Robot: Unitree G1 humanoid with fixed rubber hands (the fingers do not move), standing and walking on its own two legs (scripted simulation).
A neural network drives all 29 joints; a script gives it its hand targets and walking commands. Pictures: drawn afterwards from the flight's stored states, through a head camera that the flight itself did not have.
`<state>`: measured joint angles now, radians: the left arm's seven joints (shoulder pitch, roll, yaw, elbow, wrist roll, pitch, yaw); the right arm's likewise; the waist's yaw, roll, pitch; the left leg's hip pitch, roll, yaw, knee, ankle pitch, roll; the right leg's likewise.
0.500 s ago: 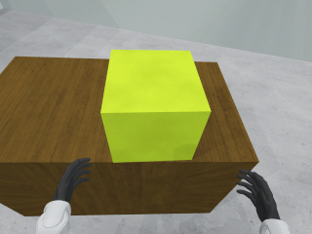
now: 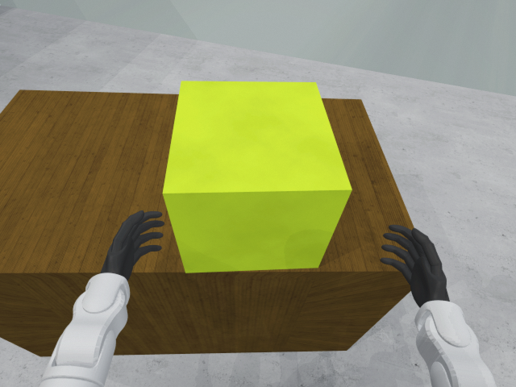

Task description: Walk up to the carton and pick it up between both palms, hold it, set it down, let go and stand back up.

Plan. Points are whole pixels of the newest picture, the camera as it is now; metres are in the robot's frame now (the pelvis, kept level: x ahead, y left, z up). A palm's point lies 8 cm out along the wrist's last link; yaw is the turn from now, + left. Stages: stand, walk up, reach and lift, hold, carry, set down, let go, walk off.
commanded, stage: reach and lift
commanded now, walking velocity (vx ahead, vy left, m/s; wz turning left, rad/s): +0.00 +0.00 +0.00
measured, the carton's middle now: (251, 176) +0.48 +0.04 +0.01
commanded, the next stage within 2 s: none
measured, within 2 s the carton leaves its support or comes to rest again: neither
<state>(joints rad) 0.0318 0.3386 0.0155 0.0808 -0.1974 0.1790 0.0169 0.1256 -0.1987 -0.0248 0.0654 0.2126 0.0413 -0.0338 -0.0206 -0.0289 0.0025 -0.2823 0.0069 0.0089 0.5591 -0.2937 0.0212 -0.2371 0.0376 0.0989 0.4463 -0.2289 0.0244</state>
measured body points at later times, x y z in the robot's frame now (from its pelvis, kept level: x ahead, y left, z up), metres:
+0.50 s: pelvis -0.02 +0.00 +0.00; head +0.00 +0.02 +0.45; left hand +0.36 +0.24 +0.09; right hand +0.33 -0.20 +0.10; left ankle +0.00 +0.09 -0.74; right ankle +0.01 -0.15 -0.74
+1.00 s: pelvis -0.01 +0.00 +0.00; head +0.00 +0.02 +0.45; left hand +0.42 +0.23 +0.15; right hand +0.39 -0.20 +0.14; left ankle +0.00 +0.09 -0.74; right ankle +0.01 -0.15 -0.74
